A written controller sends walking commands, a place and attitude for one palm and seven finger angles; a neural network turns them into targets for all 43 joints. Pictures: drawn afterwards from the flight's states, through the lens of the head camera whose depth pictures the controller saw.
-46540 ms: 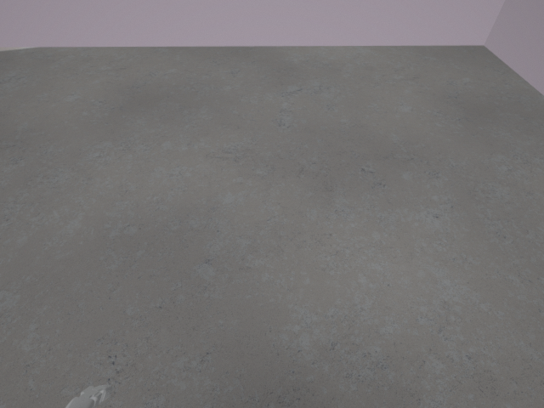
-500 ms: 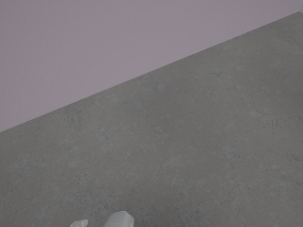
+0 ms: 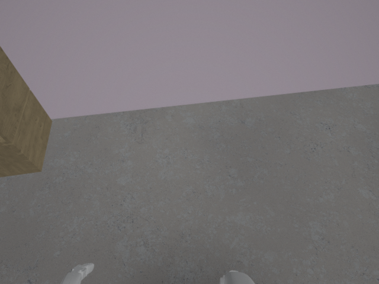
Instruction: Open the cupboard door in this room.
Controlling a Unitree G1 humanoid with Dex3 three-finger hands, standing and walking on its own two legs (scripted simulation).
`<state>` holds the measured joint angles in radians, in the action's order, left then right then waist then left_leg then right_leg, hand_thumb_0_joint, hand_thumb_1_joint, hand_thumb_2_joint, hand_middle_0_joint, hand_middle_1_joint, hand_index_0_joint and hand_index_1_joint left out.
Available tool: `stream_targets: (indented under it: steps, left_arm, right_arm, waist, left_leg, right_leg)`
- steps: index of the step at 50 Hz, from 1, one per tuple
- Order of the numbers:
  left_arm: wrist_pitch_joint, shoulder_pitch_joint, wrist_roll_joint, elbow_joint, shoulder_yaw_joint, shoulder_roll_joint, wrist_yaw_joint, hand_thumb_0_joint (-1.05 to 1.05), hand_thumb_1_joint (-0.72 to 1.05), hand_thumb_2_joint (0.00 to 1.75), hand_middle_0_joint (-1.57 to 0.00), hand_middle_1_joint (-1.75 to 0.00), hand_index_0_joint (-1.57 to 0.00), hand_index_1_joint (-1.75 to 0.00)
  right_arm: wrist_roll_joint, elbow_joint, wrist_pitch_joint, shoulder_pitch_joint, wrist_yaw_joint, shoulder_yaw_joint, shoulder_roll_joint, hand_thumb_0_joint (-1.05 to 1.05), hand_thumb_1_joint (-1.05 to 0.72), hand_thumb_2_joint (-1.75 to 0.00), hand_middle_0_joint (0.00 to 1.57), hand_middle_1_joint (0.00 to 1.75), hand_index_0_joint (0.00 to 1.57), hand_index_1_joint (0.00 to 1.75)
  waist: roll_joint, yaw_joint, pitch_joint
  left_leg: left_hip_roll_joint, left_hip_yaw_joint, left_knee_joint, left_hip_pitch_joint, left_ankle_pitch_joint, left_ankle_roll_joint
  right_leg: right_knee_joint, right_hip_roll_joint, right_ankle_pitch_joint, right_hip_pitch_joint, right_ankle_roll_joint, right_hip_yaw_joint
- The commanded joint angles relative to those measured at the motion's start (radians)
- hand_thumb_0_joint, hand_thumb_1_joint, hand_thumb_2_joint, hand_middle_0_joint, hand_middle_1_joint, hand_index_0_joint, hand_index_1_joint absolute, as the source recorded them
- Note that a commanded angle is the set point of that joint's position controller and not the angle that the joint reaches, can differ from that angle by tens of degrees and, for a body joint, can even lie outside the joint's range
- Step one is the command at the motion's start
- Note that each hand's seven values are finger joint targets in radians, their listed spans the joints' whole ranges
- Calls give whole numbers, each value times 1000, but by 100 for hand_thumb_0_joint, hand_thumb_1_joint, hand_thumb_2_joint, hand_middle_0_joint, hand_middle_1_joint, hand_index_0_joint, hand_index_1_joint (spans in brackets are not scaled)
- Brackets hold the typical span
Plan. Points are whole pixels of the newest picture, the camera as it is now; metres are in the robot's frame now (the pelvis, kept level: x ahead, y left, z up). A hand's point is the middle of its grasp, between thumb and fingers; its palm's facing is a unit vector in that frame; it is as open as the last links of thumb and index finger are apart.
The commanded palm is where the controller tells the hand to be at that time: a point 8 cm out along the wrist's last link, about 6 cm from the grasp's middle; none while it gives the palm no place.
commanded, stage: turn to face it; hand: left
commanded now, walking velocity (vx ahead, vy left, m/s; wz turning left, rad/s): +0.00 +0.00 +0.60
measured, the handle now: out of the picture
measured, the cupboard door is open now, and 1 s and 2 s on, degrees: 45 45 45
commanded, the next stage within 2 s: take the last steps up to it in 1.48 s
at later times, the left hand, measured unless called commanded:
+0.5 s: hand out of the picture -0.01 +0.15 -0.16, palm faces +0.35 -0.90 -0.25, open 7.3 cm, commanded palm none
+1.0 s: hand out of the picture +0.00 +0.22 -0.16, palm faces +0.57 -0.79 -0.24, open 7.4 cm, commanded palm none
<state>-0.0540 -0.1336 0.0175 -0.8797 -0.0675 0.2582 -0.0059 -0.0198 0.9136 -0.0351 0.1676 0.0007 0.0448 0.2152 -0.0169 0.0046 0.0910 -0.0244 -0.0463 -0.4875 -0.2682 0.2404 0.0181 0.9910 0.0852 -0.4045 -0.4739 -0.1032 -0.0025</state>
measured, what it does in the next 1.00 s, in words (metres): steps on the spot, turning left: right foot, then left foot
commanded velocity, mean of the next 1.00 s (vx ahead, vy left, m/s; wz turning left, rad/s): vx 0.00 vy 0.00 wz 0.60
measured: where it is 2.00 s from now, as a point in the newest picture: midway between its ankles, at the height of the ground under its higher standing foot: outside the picture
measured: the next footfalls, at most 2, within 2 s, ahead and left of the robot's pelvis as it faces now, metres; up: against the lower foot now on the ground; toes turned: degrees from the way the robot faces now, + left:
right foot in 0.12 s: +0.04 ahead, -0.15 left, +0.00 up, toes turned +3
left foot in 0.60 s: +0.00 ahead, +0.08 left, +0.00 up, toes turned +29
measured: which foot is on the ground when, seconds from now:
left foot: down 0.00-0.12, up 0.14-0.58, down 0.60-1.00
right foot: up 0.00-0.10, down 0.12-0.60, up 0.62-1.00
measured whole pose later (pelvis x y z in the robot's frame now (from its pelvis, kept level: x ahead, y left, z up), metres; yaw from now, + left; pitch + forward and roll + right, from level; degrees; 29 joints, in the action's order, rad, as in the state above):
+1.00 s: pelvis +0.01 -0.03 +0.00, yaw +35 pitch +1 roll -1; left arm -0.05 -0.10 0.01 -0.88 -0.06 0.25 -0.01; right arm -0.02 0.94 -0.04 0.21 0.00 0.05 0.20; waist -0.02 0.03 0.09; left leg -0.05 -0.10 -0.47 -0.26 0.23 0.04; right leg 0.93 0.06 -0.40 -0.45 -0.11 -0.01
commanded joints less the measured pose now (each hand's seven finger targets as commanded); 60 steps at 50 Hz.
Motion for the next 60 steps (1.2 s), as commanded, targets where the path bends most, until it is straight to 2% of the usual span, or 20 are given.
stream_targets:
  steps: [1,4,5,6,7,8,12,24,28,30,31,35,38,49,53,54,55,56,57,60]
  left_arm:
    - [26,16,-9,91,-10,61,-7,0,90,90,-20,-30,-20,-30]
    - [43,-97,-14,64,-17,71,-12,0,90,90,-20,-30,-20,-30]
    - [57,-146,-8,54,-27,113,-17,0,90,90,-20,-30,-20,-30]
    - [66,-173,9,50,-47,218,-28,0,90,90,-20,-30,-20,-30]
    - [62,-164,6,56,-36,238,-31,0,90,90,-20,-30,-20,-30]
    - [61,-109,2,70,-26,184,-35,0,90,90,-20,-30,-20,-30]
    - [66,-22,-6,87,0,88,-29,0,90,90,-20,-30,-20,-30]
    - [64,-184,13,23,-34,148,-29,0,90,90,-20,-30,-20,-30]
    - [61,-137,1,19,-42,165,-17,0,90,90,-20,-30,-20,-30]
    - [47,-35,-10,104,-10,58,-10,0,90,90,-20,-30,-20,-30]
    - [30,-5,-1,118,-12,90,-20,0,90,90,-20,-30,-20,-30]
    - [17,-34,4,44,-24,89,-5,0,90,90,-20,-30,-20,-30]
    - [18,-62,4,27,-24,90,-1,0,90,90,-20,-30,-20,-30]
    - [29,73,-8,95,-10,64,-11,0,90,90,-20,-30,-20,-30]
    - [42,-22,-17,76,-12,70,-18,0,90,90,-20,-30,-20,-30]
    - [52,-73,-18,62,-17,80,-21,0,90,90,-20,-30,-20,-30]
    - [62,-115,-8,53,-29,145,-29,0,90,90,-20,-30,-20,-30]
    - [64,-126,6,53,-41,219,-36,0,90,90,-20,-30,-20,-30]
    - [61,-121,1,54,-25,209,-37,0,90,90,-20,-30,-20,-30]
    - [61,6,-9,78,1,99,-33,0,90,90,-20,-30,-20,-30]
  right_arm:
    - [-7,-62,12,14,10,70,227,0,-90,-90,20,30,20,30]
    - [2,-79,7,-39,10,77,215,0,-90,-90,20,30,20,30]
    - [11,-86,9,-36,6,74,177,0,-90,-90,20,30,20,30]
    - [20,-102,12,-15,1,63,100,0,-90,-90,20,30,20,30]
    - [10,-106,7,-38,-1,71,139,0,-90,-90,20,30,20,30]
    - [5,-97,-3,-26,-5,74,145,0,-90,-90,20,30,20,30]
    - [3,-33,-29,3,-25,64,109,0,-90,-90,20,30,20,30]
    - [11,-67,-13,-142,-31,32,68,0,-90,-90,20,30,20,30]
    - [7,-45,4,0,-29,47,123,0,-90,-90,20,30,20,30]
    - [1,-16,11,160,-10,96,325,0,-90,-90,20,30,20,30]
    - [5,0,4,169,-3,87,319,0,-90,-90,20,30,20,30]
    - [1,-54,18,-11,19,57,223,0,-90,-90,20,30,20,30]
    - [7,-54,28,1,18,50,205,0,-90,-90,20,30,20,30]
    - [-6,-33,18,71,15,69,206,0,-90,-90,20,30,20,30]
    - [0,-49,10,22,16,78,207,0,-90,-90,20,30,20,30]
    - [6,-56,10,11,15,77,192,0,-90,-90,20,30,20,30]
    - [17,-58,12,26,8,72,139,0,-90,-90,20,30,20,30]
    - [20,-79,14,23,7,65,92,0,-90,-90,20,30,20,30]
    - [7,-71,5,17,4,73,145,0,-90,-90,20,30,20,30]
    - [1,-11,-27,43,-15,74,125,0,-90,-90,20,30,20,30]
  waist:
    - [186,16,-117]
    - [167,-39,-159]
    - [55,-63,-187]
    - [-274,-71,-215]
    - [-286,-72,-180]
    - [-169,-38,-139]
    - [-203,24,-80]
    - [-205,-59,-114]
    - [-112,34,-180]
    - [333,125,-231]
    - [195,110,-231]
    - [154,16,-106]
    - [144,-5,-119]
    - [187,31,-128]
    - [180,-12,-164]
    - [143,-39,-182]
    - [-37,-56,-219]
    - [-300,-65,-208]
    - [-218,-53,-175]
    - [-185,27,-73]
  left_leg:
    - [224,-270,104,52,-354,143]
    - [175,-278,6,-54,-312,99]
    - [110,-235,-79,-163,-151,43]
    - [-46,-41,-327,-346,247,-48]
    - [-37,-21,-579,-342,421,-59]
    - [2,-62,-690,-327,350,-55]
    - [42,9,-796,-333,132,-92]
    - [44,146,-284,-196,219,-73]
    - [28,152,30,122,-32,-31]
    - [447,-410,111,357,-749,202]
    - [482,-352,88,325,-730,249]
    - [275,-181,145,150,-478,136]
    - [227,-144,152,143,-471,115]
    - [221,-311,105,126,-449,154]
    - [185,-356,28,20,-467,124]
    - [146,-339,-18,-48,-365,87]
    - [71,-265,-132,-216,-94,22]
    - [-78,-38,-388,-373,360,-64]
    - [-35,-54,-602,-328,404,-58]
    - [25,-28,-791,-325,188,-82]
  right_leg:
    - [-200,-52,-30,82,14,28]
    - [-477,-74,136,316,27,43]
    - [-627,9,223,475,43,-27]
    - [-705,308,341,605,139,-318]
    - [-699,438,467,448,235,-384]
    - [-688,403,477,375,256,-283]
    - [-645,210,590,341,176,9]
    - [-537,300,782,488,216,109]
    - [-296,272,688,331,128,204]
    - [132,36,-286,-129,7,170]
    - [185,59,-279,-139,29,39]
    - [231,45,-5,-123,9,-1]
    - [202,29,66,-93,-2,1]
    - [-134,-46,-26,12,3,-1]
    - [-406,-90,79,252,27,11]
    - [-565,-69,192,379,30,4]
    - [-681,93,253,578,67,-134]
    - [-691,376,423,617,189,-383]
    - [-682,428,510,442,256,-350]
    - [-653,231,571,343,200,-82]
